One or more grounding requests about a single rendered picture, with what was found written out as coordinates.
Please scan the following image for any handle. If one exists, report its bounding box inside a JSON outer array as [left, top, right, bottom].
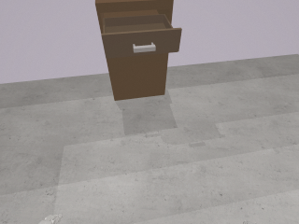
[[133, 42, 156, 53]]

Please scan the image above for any robot left hand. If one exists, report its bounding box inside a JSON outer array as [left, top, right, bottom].
[[38, 214, 63, 224]]

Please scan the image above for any drawer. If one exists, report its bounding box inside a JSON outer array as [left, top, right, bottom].
[[101, 14, 182, 59]]

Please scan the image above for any cabinet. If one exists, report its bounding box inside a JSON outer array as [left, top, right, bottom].
[[95, 0, 174, 101]]

